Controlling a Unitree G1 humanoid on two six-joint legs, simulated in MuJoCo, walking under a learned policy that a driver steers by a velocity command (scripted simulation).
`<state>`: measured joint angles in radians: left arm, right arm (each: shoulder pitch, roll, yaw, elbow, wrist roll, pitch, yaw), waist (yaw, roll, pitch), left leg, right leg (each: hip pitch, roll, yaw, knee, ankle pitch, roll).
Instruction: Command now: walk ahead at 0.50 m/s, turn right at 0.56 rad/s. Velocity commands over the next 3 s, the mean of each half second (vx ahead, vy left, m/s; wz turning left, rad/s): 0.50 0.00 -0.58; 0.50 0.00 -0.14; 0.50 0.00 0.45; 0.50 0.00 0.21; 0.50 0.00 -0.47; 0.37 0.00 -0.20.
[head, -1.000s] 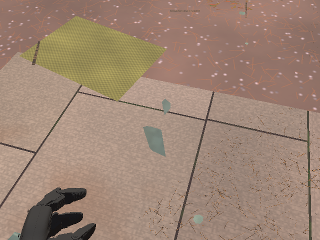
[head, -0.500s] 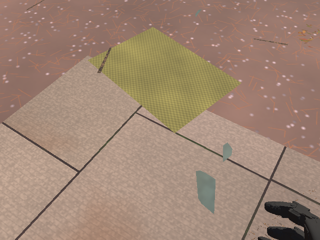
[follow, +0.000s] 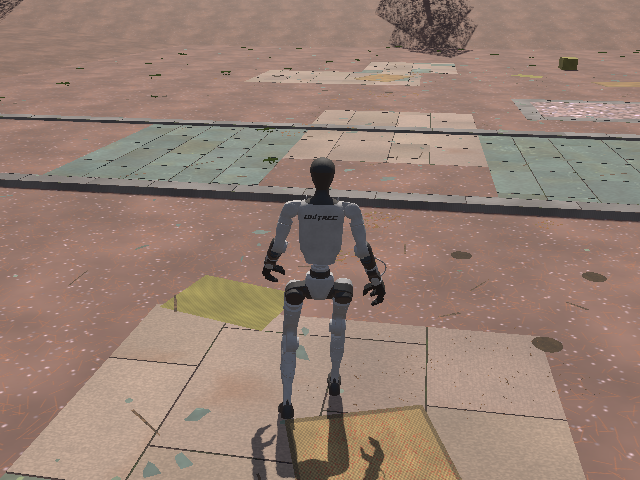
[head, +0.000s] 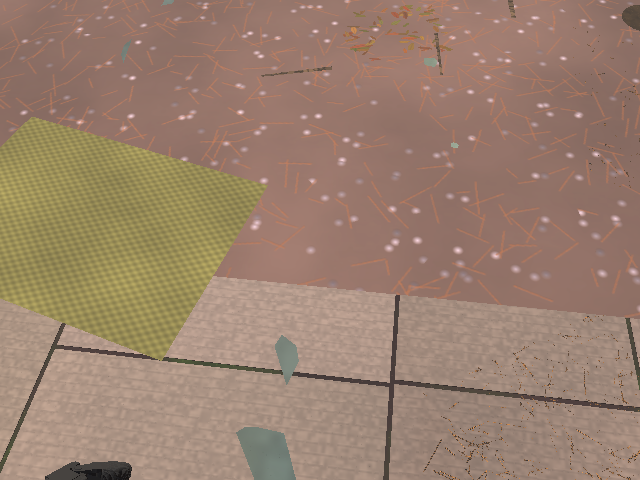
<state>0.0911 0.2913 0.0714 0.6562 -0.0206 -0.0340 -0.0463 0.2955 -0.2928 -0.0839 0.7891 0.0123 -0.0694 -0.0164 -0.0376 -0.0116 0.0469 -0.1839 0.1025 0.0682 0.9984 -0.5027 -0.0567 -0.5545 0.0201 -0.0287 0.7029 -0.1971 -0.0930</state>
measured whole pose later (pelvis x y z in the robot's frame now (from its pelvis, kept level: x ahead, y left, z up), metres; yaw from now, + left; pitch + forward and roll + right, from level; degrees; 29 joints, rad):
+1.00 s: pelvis +0.50 -0.11 +0.02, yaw -19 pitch +2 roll +1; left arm 0.05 0.25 0.04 0.62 0.00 -0.08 -0.02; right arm 0.39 -0.29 -0.05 0.86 0.03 -0.06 0.00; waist -0.08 0.01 0.03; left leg -0.23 0.02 -0.05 0.92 -0.48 0.00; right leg -0.45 -0.01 -0.03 0.57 -0.16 -0.03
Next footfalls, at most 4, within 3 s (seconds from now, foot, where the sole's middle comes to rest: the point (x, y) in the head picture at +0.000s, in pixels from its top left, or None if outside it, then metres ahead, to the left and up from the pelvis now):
0.46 left None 0.43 0.08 -0.75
0.94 right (455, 404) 0.57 -0.26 -0.75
1.46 left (355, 275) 0.91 -0.07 -0.75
2.00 right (418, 177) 1.22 -0.27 -0.75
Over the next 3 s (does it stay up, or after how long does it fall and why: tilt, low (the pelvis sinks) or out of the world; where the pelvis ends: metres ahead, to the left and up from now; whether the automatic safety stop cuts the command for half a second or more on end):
stays up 1.55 -0.28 0.02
